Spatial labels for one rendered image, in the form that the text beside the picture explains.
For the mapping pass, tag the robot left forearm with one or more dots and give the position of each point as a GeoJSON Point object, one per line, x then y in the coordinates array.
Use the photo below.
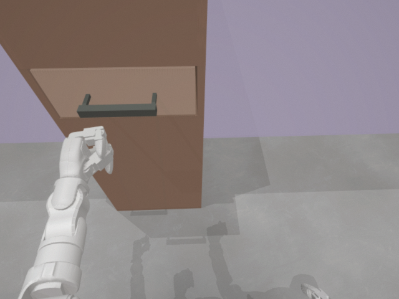
{"type": "Point", "coordinates": [56, 270]}

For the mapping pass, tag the handle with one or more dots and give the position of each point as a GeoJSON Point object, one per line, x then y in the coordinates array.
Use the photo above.
{"type": "Point", "coordinates": [119, 110]}

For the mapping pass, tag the robot left hand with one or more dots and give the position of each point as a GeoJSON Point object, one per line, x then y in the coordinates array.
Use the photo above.
{"type": "Point", "coordinates": [77, 160]}

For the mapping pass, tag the robot right hand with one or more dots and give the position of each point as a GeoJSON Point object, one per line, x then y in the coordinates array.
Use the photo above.
{"type": "Point", "coordinates": [312, 292]}

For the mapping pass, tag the drawer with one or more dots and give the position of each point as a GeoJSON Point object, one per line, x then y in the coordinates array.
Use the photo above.
{"type": "Point", "coordinates": [66, 87]}

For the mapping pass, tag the cabinet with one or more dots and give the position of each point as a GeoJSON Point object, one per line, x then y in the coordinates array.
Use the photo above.
{"type": "Point", "coordinates": [157, 160]}

